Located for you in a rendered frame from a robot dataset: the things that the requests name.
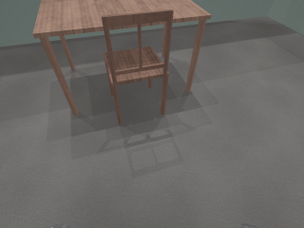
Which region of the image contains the chair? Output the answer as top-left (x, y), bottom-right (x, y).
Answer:
top-left (102, 9), bottom-right (174, 124)

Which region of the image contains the table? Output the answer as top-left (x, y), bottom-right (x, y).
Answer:
top-left (32, 0), bottom-right (212, 116)

